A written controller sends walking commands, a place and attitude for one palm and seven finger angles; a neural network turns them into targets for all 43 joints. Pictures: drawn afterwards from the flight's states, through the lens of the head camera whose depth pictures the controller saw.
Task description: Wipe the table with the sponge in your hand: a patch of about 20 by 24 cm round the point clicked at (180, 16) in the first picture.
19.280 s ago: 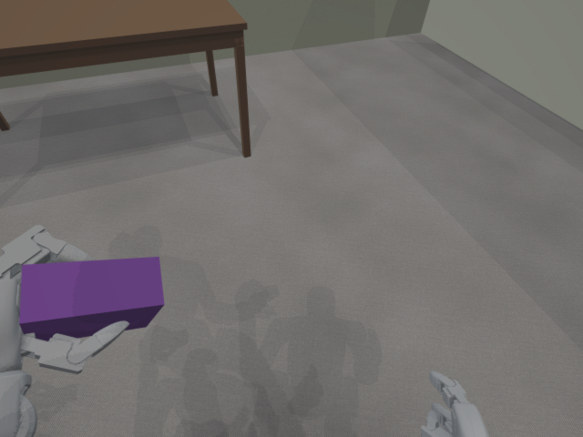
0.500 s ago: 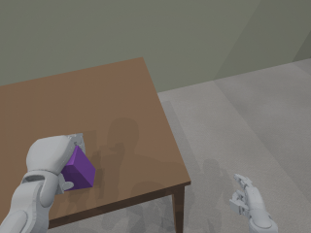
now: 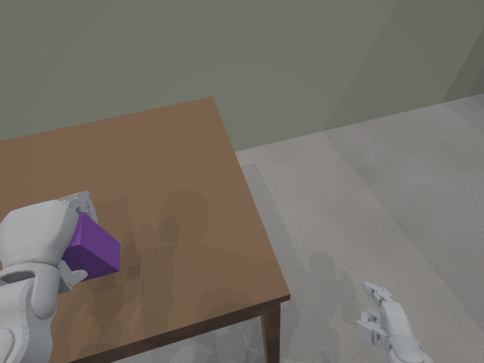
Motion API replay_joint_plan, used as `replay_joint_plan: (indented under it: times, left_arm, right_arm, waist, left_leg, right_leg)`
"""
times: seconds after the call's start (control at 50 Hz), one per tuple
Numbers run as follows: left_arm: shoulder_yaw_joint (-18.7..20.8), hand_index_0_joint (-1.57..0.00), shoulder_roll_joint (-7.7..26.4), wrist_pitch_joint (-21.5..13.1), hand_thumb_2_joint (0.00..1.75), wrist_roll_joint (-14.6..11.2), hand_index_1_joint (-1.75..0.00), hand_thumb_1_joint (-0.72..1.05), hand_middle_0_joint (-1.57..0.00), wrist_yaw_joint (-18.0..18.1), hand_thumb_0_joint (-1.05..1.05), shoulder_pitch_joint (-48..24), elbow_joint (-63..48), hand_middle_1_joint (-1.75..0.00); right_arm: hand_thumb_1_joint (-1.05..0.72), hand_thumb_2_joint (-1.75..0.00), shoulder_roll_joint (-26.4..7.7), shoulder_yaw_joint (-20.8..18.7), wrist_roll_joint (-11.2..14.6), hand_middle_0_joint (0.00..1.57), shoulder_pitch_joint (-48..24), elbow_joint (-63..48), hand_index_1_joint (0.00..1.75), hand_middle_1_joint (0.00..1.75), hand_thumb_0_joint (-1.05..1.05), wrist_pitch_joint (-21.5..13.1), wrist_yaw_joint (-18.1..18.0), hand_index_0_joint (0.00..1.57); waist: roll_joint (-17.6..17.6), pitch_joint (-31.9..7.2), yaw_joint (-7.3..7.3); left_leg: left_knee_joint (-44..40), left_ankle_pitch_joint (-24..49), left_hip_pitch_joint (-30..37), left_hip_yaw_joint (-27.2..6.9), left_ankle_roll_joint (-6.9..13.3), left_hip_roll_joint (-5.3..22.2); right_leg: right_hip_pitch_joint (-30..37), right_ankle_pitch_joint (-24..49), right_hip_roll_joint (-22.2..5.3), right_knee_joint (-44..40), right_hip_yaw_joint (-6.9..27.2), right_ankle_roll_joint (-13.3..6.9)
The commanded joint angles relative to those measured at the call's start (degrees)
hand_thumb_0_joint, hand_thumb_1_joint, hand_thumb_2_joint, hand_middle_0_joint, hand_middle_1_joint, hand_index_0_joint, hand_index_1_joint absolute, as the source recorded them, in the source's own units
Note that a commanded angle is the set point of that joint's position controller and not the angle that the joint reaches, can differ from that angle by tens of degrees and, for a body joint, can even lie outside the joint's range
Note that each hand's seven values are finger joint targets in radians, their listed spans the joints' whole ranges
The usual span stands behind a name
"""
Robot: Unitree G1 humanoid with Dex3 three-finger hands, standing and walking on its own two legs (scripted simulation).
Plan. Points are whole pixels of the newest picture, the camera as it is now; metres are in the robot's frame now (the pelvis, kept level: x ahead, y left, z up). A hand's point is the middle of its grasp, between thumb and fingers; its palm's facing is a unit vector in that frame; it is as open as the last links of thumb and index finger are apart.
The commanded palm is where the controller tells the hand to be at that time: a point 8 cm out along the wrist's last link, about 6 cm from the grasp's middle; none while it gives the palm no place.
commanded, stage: move the sponge above the wiping area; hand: left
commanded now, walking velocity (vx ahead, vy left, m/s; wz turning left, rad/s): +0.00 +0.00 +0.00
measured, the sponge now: (76, 256) +0.22 +0.31 +0.09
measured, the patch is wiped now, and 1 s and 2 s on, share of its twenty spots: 0.00 0.00 0.00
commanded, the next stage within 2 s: none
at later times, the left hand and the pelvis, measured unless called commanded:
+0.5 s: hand (67, 256) +0.21 +0.31 +0.10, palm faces +0.10 -0.11 -0.99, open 9.4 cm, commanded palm +0.18 +0.28 +0.16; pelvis -0.01 +0.01 +0.00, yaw +1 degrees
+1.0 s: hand (99, 276) +0.21 +0.27 +0.06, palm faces -0.10 -0.13 -0.99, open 9.4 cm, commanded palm +0.18 +0.27 +0.14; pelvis -0.01 +0.00 +0.00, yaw +1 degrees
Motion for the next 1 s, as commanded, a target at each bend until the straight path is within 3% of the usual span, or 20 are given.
replay_joint_plan:
  times: [0.0,0.02,0.12,0.2,0.22,0.28,0.3,0.32,0.36,0.42,0.5,0.52,0.6,0.62,0.7,0.72,0.8,0.82,0.86,0.98]
  left_arm:
    - [5.33,-1.2,5.79,7.67,1.3,-2.62,-1.6,0.1,-1.2,0.07,0.0,-1.72,-2.2,-1.6]
    - [0.37,-1.2,2.38,7.89,1.3,-3.4,-1.6,0.1,-1.2,-1.46,0.0,-2.99,-5.21,-1.6]
    - [-1.82,-1.2,6.72,4.11,1.3,0.96,-1.6,0.1,-1.2,-4.31,0.0,-11.39,-16.72,-1.6]
    - [7.74,-1.2,16.83,-1.56,1.3,7.6,-1.6,0.1,-1.2,-0.05,0.0,-15.04,-19.16,-1.6]
    - [6.68,-1.2,14.5,-2.44,1.3,8.85,-1.6,0.1,-1.2,1.61,0.0,-16.33,-18.01,-1.6]
    - [7.55,-1.2,11.56,-0.86,1.3,8.13,-1.6,0.1,-1.2,5.18,0.0,-13.28,-9.21,-1.6]
    - [9.53,-1.2,12.06,1.18,1.3,6.49,-1.6,0.1,-1.2,5.66,0.0,-10.83,-6.92,-1.6]
    - [5.99,-1.2,7.86,2.39,1.3,4.76,-1.6,0.1,-1.2,5.6,0.0,-12.68,-6.38,-1.6]
    - [4.87,-1.2,6.32,5.89,1.3,1.54,-1.6,0.1,-1.2,4.55,0.0,-8.28,-2.28,-1.6]
    - [-2.79,-1.2,0.55,9.42,1.3,-1.04,-1.6,0.1,-1.2,0.3,0.0,-7.82,-1.41,-1.6]
    - [-4.16,-1.2,3.78,8.23,1.3,1.93,-1.6,0.1,-1.2,-2.95,0.0,-13.15,-7.66,-1.6]
    - [-4.85,-1.2,4.15,6.59,1.3,3.16,-1.6,0.1,-1.2,-3.15,0.0,-15.96,-10.47,-1.6]
    - [5.74,-1.2,15.45,0.37,1.3,8.65,-1.6,0.1,-1.2,0.11,0.0,-16.59,-13.88,-1.6]
    - [2.18,-1.2,9.98,-0.78,1.3,8.74,-1.6,0.1,-1.2,1.3,0.0,-17.48,-13.78,-1.6]
    - [7.68,-1.2,11.46,0.93,1.3,7.2,-1.6,0.1,-1.2,5.08,0.0,-12.72,-3.31,-1.6]
    - [3.65,-1.2,6.43,2.08,1.3,5.7,-1.6,0.1,-1.2,4.97,0.0,-13.96,-1.3,-1.6]
    - [0.39,-1.2,4.31,6.55,1.3,2.44,-1.6,0.1,-1.2,2.66,0.0,-12.36,3.64,-1.6]
    - [-3.74,-1.2,0.87,6.75,1.3,1.46,-1.6,0.1,-1.2,1.29,0.0,-12.48,1.71,-1.6]
    - [-5.97,-1.2,1.74,6.67,1.3,2.31,-1.6,0.1,-1.2,-1.09,0.0,-15.2,1.52,-1.6]
    - [1.68,-1.2,9.76,-1.91,1.3,6.41,-1.6,0.1,-1.2,-0.73,0.0,-17.28,-4.91,-1.6]
  right_arm:
    - [-0.9,-0.9,-6.8,-1.1,1.81,0.2,-16.1,-10.02,0.3,0.3,0.0,-2.33,0.1,0.2]
    - [-0.9,-0.9,-6.66,-0.88,1.96,0.2,-14.92,-11.45,0.3,0.3,0.0,-2.58,-0.04,0.2]
    - [-0.9,-0.9,-5.93,-0.62,0.46,0.2,-13.12,-13.59,0.3,0.3,0.0,-4.75,-1.52,0.2]
    - [-0.9,-0.9,-5.78,-1.19,-1.57,0.2,-11.03,-11.19,0.3,0.3,0.0,-4.51,-1.81,0.2]
    - [-0.9,-0.9,-5.21,-1.07,-2.03,0.2,-9.6,-11.19,0.3,0.3,0.0,-4.56,-1.76,0.2]
    - [-0.9,-0.9,-5.55,-2.19,-1.01,0.2,-8.96,-9.1,0.3,0.3,0.0,-2.79,-0.83,0.2]
    - [-0.9,-0.9,-5.55,-1.89,-0.38,0.2,-11.66,-8.79,0.3,0.3,0.0,-2.6,-0.37,0.2]
    - [-0.9,-0.9,-5.3,-1.52,0.02,0.2,-11.79,-9.03,0.3,0.3,0.0,-2.3,0.07,0.2]
    - [-0.9,-0.9,-5.97,-1.38,0.89,0.2,-13.8,-9.01,0.3,0.3,0.0,-1.71,0.42,0.2]
    - [-0.9,-0.9,-6.08,-0.13,1.74,0.2,-16.37,-10.46,0.3,0.3,0.0,-1.49,-0.06,0.2]
    - [-0.9,-0.9,-5.97,0.16,1.06,0.2,-16.47,-12.05,0.3,0.3,0.0,-2.18,-0.83,0.2]
    - [-0.9,-0.9,-5.86,-0.02,0.62,0.2,-14.56,-12.48,0.3,0.3,0.0,-2.78,-1.02,0.2]
    - [-0.9,-0.9,-6.03,-0.98,-1.41,0.2,-12.44,-10.86,0.3,0.3,0.0,-3.08,-1.31,0.2]
    - [-0.9,-0.9,-4.72,-0.8,-1.26,0.2,-11.27,-11.03,0.3,0.3,0.0,-3.4,-1.3,0.2]
    - [-0.9,-0.9,-5.91,-1.74,-0.35,0.2,-12.15,-8.59,0.3,0.3,0.0,-2.26,-0.79,0.2]
    - [-0.9,-0.9,-5.37,-1.58,0.36,0.2,-12.13,-8.74,0.3,0.3,0.0,-2.06,-0.71,0.2]
    - [-0.9,-0.9,-6.23,-0.82,1.43,0.2,-16.64,-8.74,0.3,0.3,0.0,-2.05,-0.84,0.2]
    - [-0.9,-0.9,-6.28,-0.95,1.62,0.2,-15.6,-9.81,0.3,0.3,0.0,-2.34,-0.96,0.2]
    - [-0.9,-0.9,-6.39,-0.58,1.39,0.2,-15.39,-9.91,0.3,0.3,0.0,-2.72,-1.05,0.2]
    - [-0.9,-0.9,-5.99,-1.74,-0.77,0.2,-11.1,-9.97,0.3,0.3,0.0,-4.07,-1.68,0.2]
  waist:
    - [-3.31,-2.45,0.04]
    - [-3.66,-3.6,-1.17]
    - [-4.04,-11.52,-2.01]
    - [-0.82,-16.28,-0.09]
    - [-0.5,-17.51,-0.23]
    - [0.67,-13.12,-0.25]
    - [1.21,-10.79,0.85]
    - [0.63,-11.84,0.21]
    - [-1.97,-9.12,0.61]
    - [-3.4,-4.77,-0.81]
    - [-4.84,-7.54,-1.79]
    - [-4.24,-11.24,-2.1]
    - [-1.43,-15.02,0.33]
    - [-0.99,-15.21,-0.62]
    - [-0.49,-8.67,0.51]
    - [-2.18,-7.9,-0.57]
    - [-2.81,-4.14,-0.35]
    - [-3.23,-5.43,-1.55]
    - [-4.44,-6.1,-1.84]
    - [-5.16,-13.52,-0.9]
  left_leg:
    - [-2.91,14.83,2.31,-1.32,1.81,-1.57]
    - [-3.12,14.22,2.26,-0.79,2.32,-1.28]
    - [-1.79,15.12,5.83,-1.52,4.04,-2.17]
    - [-0.34,20.66,10.42,-3.15,3.56,-1.41]
    - [0.27,22.45,10.44,-2.66,3.42,-1.19]
    - [0.04,22.71,8.82,-3.06,1.98,-0.39]
    - [-1.0,20.7,8.13,-3.48,1.9,-0.92]
    - [-1.56,20.49,7.04,-2.59,1.66,-0.53]
    - [-2.72,18.37,4.71,-2.61,1.26,-0.95]
    - [-4.17,12.4,2.62,-1.59,1.93,-1.34]
    - [-3.64,11.11,4.57,-2.22,3.11,-2.05]
    - [-2.78,12.36,5.6,-1.84,3.63,-2.11]
    - [-1.28,16.83,9.16,-3.12,3.44,-1.84]
    - [-0.62,18.27,9.25,-2.16,3.44,-1.53]
    - [-1.97,15.84,7.2,-2.81,2.16,-1.61]
    - [-2.21,14.43,5.94,-1.83,2.22,-1.36]
    - [-3.98,10.44,4.13,-1.97,2.1,-2.06]
    - [-3.73,9.84,3.67,-1.34,2.61,-2.07]
    - [-3.55,9.76,3.81,-1.69,3.13,-2.75]
    - [-0.57,15.26,8.03,-1.19,3.98,-2.8]
  right_leg:
    - [-2.44,15.79,0.36,-3.65,1.9,-2.38]
    - [-1.89,16.08,-0.29,-3.35,-0.43,-1.64]
    - [-1.2,15.16,0.0,-2.15,0.17,-1.68]
    - [-0.34,16.61,1.56,-2.07,2.79,-3.54]
    - [-0.5,16.79,0.97,-1.44,0.61,-3.59]
    - [-2.55,16.3,1.18,-1.99,1.98,-4.28]
    - [-1.89,15.53,1.91,-2.49,3.12,-4.81]
    - [-1.35,15.94,0.92,-1.84,-0.08,-3.78]
    - [-0.85,15.7,0.44,-2.47,-0.33,-3.02]
    - [-2.07,12.21,0.25,-3.73,-1.22,-2.27]
    - [-2.31,10.44,0.94,-3.72,1.56,-2.68]
    - [-1.52,11.35,0.48,-2.85,-0.06,-2.33]
    - [-0.19,13.44,1.69,-2.76,2.88,-3.83]
    - [-0.57,14.34,1.11,-2.02,0.56,-3.6]
    - [-2.24,12.83,1.98,-3.78,3.66,-4.71]
    - [-2.52,12.03,1.09,-3.83,1.09,-3.7]
    - [-3.37,8.79,0.95,-4.92,1.93,-3.25]
    - [-2.32,9.16,0.37,-4.48,0.34,-2.6]
    - [-2.56,9.87,0.21,-4.53,0.76,-2.34]
    - [-0.84,15.69,0.51,-3.24,1.67,-2.66]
